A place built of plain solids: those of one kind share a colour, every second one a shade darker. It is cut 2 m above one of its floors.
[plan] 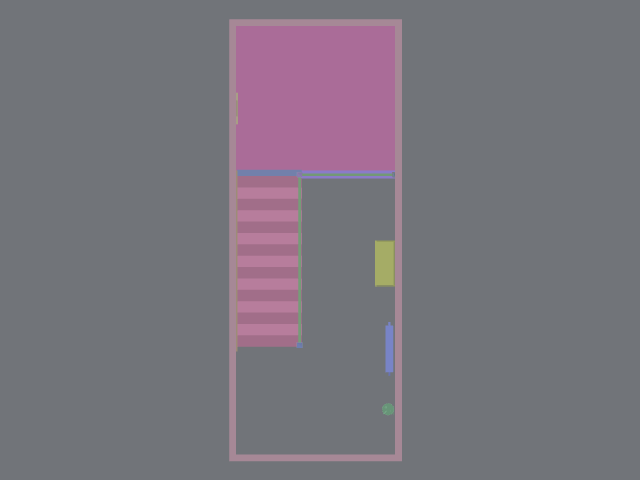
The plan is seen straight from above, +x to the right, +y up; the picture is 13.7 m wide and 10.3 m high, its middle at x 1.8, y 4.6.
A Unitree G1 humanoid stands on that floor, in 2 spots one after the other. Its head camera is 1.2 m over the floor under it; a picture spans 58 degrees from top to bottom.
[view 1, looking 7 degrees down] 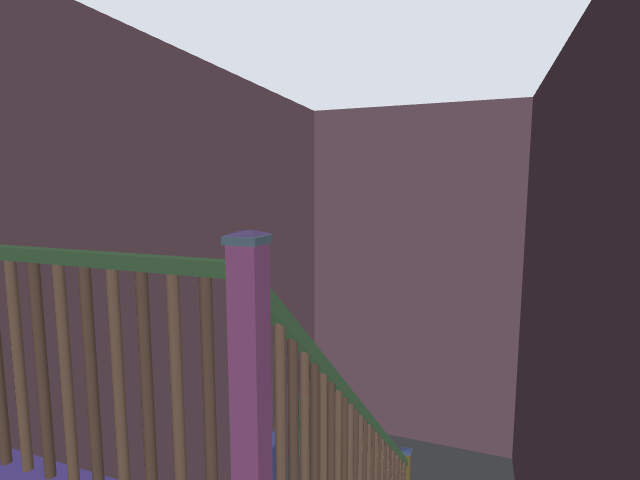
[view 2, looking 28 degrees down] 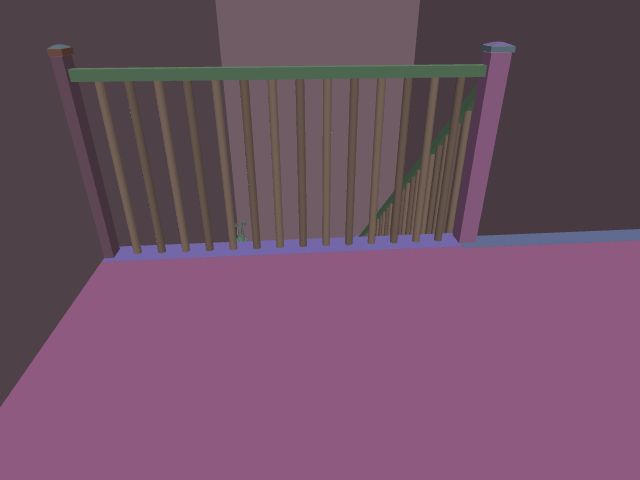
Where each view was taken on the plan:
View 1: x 0.69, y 7.19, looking -70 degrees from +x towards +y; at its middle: wall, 7.71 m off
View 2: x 2.41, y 8.19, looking -95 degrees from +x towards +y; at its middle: upper_edge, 2.56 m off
